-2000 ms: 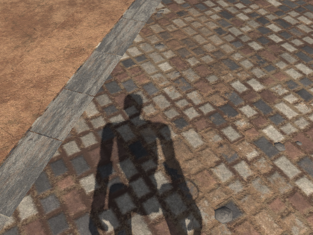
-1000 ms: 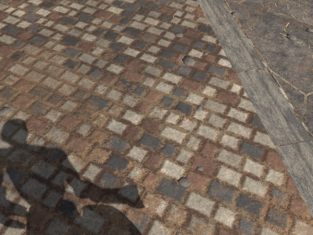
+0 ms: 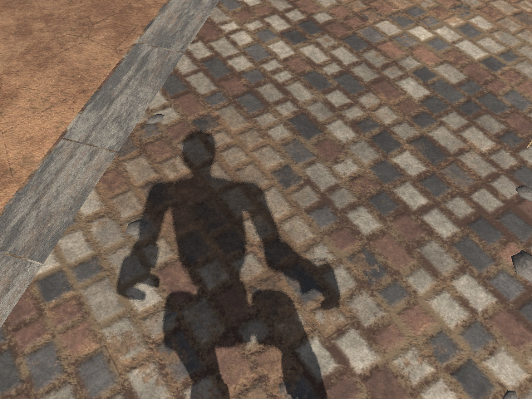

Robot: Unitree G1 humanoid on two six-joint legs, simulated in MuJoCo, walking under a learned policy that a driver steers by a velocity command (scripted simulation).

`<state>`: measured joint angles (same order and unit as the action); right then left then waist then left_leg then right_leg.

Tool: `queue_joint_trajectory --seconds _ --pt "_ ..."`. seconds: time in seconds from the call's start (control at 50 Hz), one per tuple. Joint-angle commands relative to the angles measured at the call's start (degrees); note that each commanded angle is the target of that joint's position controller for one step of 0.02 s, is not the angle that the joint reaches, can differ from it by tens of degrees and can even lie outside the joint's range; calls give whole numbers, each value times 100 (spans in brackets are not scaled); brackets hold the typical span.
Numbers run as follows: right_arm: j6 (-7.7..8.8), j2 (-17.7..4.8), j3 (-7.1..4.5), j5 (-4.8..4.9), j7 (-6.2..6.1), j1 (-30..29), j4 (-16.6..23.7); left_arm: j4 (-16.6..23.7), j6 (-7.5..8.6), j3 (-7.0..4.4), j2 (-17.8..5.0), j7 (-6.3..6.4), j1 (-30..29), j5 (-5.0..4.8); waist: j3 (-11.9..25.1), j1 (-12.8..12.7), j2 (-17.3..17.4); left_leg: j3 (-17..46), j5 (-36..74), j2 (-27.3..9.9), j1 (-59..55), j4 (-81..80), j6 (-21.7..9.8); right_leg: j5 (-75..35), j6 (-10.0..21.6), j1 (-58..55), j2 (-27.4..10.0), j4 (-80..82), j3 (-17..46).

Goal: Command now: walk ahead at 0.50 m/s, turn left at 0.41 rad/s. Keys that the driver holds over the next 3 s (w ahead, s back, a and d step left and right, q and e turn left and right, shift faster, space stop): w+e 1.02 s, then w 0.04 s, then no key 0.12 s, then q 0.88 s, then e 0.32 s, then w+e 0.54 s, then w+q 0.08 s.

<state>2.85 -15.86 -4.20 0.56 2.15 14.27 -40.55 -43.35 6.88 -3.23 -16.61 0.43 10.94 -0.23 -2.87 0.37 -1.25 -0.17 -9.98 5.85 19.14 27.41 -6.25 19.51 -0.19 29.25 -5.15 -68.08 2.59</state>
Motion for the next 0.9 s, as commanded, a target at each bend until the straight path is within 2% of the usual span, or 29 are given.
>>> queue_joint_trajectory --seconds 0.02,0.08,0.14,0.18,0.24,0.3,0.32,0.36,0.38,0.4,0.42,0.44,0.46,0.48,0.5,0.52,0.54,0.56,0.6,0.64,0.7,0.76,0.8,0.84,0.86,0.88,0.9 --pt "183 -595 -130 -33 -74 -212 446 244 -73 -167 -543 8 433 84 694 -244 275 1711 1749 -1573 -864 -1467 -1108 -571 -115 640 -291 469 103" --pt "221 -668 -120 -36 -158 135 196 346 -144 -86 -353 3 -39 74 451 -41 382 1077 2327 -1423 -858 -1592 -908 -1561 -216 921 -306 1363 -27" --pt "225 -699 -87 -40 -197 328 48 411 -113 -36 -283 -73 -506 -3 312 216 466 671 1936 -1306 -1050 -1685 -586 -2666 -85 871 -197 2452 -121" --pt "244 -784 -88 -46 -207 454 -61 500 -94 -5 -247 -142 -839 -56 160 382 459 608 1547 -1421 -1251 -1789 -479 -3047 11 880 -108 2953 -187" --pt "228 -822 -91 -57 -207 620 -251 663 -82 12 -254 -254 -1180 -108 -62 524 400 537 1577 -1695 -1925 -1732 -462 -2850 155 1266 -6 3339 -148" --pt "142 -843 -106 -62 -237 706 -380 839 -57 33 -223 -394 -1367 -115 -127 545 360 388 2280 -1928 -2601 -1402 -430 -2172 337 1576 171 3536 -184" --pt "109 -871 -112 -56 -257 661 -384 874 -50 33 -224 -436 -1328 -109 -71 484 396 301 2805 -1955 -2713 -1218 -378 -1915 413 1469 254 3582 -274" --pt "51 -1011 -139 -58 -317 484 -313 856 -74 -38 -373 -458 -930 -73 349 215 616 75 4877 -1877 -2751 -514 -236 -1365 603 631 619 3539 -656" --pt "3 -1077 -146 -63 -352 413 -277 764 -98 -138 -567 -438 -396 -59 709 -87 688 -47 5804 -1784 -2688 228 -154 -1197 734 -106 851 3549 -810" --pt "-18 -1091 -130 -43 -387 275 -224 599 -113 -271 -822 -387 449 -55 1140 -575 577 -241 5726 -1593 -2121 1391 26 -1634 954 -1412 908 3868 -679" --pt "52 -861 -22 -168 -418 343 -64 483 -162 -391 -1302 -290 1349 -21 1831 -849 -177 -439 3598 -1275 -722 3265 248 -2154 1400 -3208 -204 3841 881" --pt "212 -191 185 -187 -288 971 34 534 -143 -417 -1451 -288 1308 -77 2475 -347 -1682 57 -1877 55 1737 5367 700 -1535 2611 -5180 -1498 4447 4079" --pt "420 -794 91 -75 -165 607 59 500 -190 -304 -965 -263 1388 -119 2500 -690 -841 929 -1891 -323 2405 5634 563 -684 2327 -5305 -1308 4825 4117" --pt "515 -878 75 129 -106 6 288 582 -220 -257 -801 -220 1150 -71 1689 -698 -488 851 -1519 -589 2665 5420 512 -693 2054 -4639 -1120 4901 3263" --pt "559 -770 111 59 -115 -256 380 647 -232 -244 -783 -219 802 -50 1037 -449 249 718 -1225 -803 2567 4833 496 -1227 1895 -3649 -894 5048 2723" --pt "532 -814 59 -83 -158 -346 391 733 -232 -202 -654 -206 521 -44 778 -265 451 663 -1055 -977 2289 4297 553 -1770 1814 -3004 -711 5159 2357" --pt "473 -782 45 -123 -164 -244 422 815 -242 -183 -654 -188 380 5 623 -78 273 633 -995 -1044 1957 4086 623 -2110 1836 -2472 -574 5311 2187" --pt "411 -735 42 -147 -182 -103 420 839 -247 -189 -650 -175 287 -7 560 43 139 597 -975 -1085 1814 3809 712 -2256 1861 -2176 -478 5424 2075" --pt "306 -591 83 -166 -226 -50 415 809 -234 -212 -734 -125 289 -29 475 113 -9 425 -841 -1098 1646 3218 904 -2642 1863 -1648 -348 5513 1696" --pt "270 -444 149 -186 -256 -426 516 760 -257 -261 -886 -60 367 -58 382 8 -84 306 -156 -1011 1484 2409 1039 -2606 1726 -1270 -127 5532 1349" --pt "308 -333 196 -144 -223 -1089 623 655 -335 -277 -917 0 620 -115 398 -301 -253 255 1119 -724 991 1101 1069 -2084 1402 -1095 154 5352 1159" --pt "373 -466 142 -47 -164 -1452 729 554 -405 -281 -917 13 906 -151 455 -447 -378 383 1260 -550 789 481 1017 -1580 1276 -1456 20 5042 1583" --pt "424 -636 54 -20 -133 -1443 747 542 -435 -276 -881 25 941 -148 482 -372 -471 505 912 -518 633 173 890 -1278 1180 -1806 -121 4738 2003" --pt "477 -752 -44 -2 -137 -1013 649 586 -460 -268 -813 28 789 -124 532 -74 -620 450 639 -525 24 -125 662 -1263 1023 -1857 -94 4330 2212" --pt "501 -887 -125 -47 -173 -539 564 634 -448 -206 -623 19 743 -98 802 176 -584 522 592 -728 -786 -240 470 -1356 843 -1663 135 3787 2052" --pt "516 -1201 -221 -142 -231 290 509 746 -413 -76 -257 -3 726 -26 1492 528 10 1422 250 -1705 -2134 -223 76 -723 609 -1024 488 2266 1542" --pt "426 -1647 -338 -204 -213 788 288 923 -357 23 -6 -3 1468 -171 2122 230 1932 3981 -1001 -2933 -3781 -685 -868 1398 273 904 1174 519 735"
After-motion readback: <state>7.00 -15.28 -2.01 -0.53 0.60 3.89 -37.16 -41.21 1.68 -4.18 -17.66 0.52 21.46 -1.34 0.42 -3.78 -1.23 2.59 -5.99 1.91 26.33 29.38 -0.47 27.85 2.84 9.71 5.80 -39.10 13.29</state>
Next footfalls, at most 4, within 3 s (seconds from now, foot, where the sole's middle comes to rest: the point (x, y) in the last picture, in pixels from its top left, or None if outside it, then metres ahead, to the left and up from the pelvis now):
0.40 right None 0.41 -0.15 -0.77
0.88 left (269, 303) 0.70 0.00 -0.77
1.32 right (387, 279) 0.77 -0.33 -0.77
1.72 left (294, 263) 0.82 -0.07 -0.77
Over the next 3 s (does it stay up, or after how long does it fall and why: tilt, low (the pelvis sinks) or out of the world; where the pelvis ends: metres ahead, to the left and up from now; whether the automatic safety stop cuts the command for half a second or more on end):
stays up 0.91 -0.33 -0.01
